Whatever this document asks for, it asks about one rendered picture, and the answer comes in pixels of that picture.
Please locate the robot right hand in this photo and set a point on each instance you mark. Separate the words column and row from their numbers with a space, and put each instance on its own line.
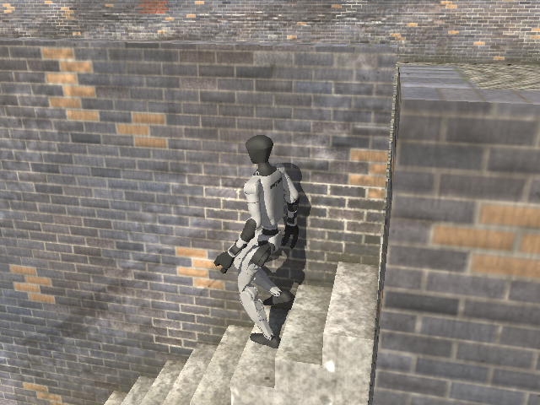
column 290, row 230

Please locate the robot right forearm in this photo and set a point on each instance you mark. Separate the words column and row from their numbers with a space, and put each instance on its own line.
column 292, row 212

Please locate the robot left upper arm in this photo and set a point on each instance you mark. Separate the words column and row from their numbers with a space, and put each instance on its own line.
column 252, row 190

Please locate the robot right foot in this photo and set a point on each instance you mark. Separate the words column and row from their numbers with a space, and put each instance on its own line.
column 284, row 297

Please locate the robot left forearm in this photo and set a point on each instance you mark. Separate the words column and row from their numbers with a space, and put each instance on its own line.
column 247, row 234

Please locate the robot right upper arm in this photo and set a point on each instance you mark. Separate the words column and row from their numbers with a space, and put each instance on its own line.
column 292, row 194

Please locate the robot head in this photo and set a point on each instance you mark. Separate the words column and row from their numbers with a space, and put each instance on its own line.
column 259, row 148

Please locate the robot left hand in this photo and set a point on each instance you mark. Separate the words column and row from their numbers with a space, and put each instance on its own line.
column 225, row 260

